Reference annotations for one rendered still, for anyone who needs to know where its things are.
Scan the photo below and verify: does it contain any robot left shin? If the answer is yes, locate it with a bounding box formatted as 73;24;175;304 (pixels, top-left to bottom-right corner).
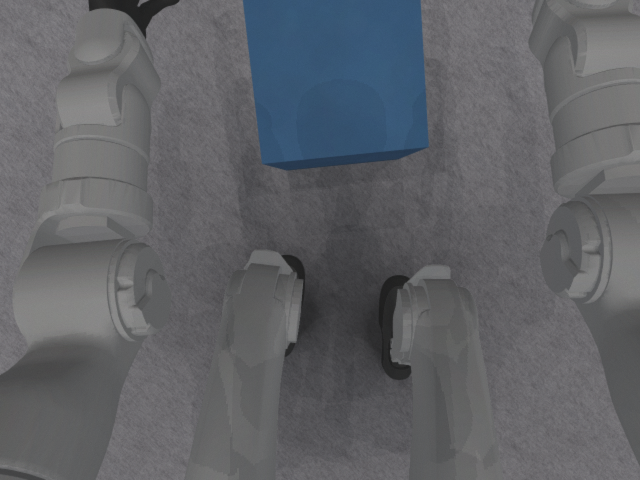
222;249;293;344

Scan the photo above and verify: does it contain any right robot upper arm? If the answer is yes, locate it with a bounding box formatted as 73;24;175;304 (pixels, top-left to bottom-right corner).
540;193;640;466

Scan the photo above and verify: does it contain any robot left hand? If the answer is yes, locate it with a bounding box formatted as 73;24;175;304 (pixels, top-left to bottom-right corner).
88;0;180;39

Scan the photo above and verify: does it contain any left robot upper arm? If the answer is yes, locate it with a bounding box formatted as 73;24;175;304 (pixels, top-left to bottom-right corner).
0;238;172;480

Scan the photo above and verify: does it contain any right robot thigh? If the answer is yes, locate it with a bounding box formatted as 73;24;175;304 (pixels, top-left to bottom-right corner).
394;279;503;480

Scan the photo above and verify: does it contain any right robot forearm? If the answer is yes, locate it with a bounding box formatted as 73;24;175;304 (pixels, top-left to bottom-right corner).
528;0;640;199

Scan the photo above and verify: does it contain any left robot forearm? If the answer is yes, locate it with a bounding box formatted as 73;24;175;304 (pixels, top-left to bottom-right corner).
12;8;161;336

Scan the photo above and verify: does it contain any carton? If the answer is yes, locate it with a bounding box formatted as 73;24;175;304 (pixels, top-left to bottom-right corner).
243;0;429;170

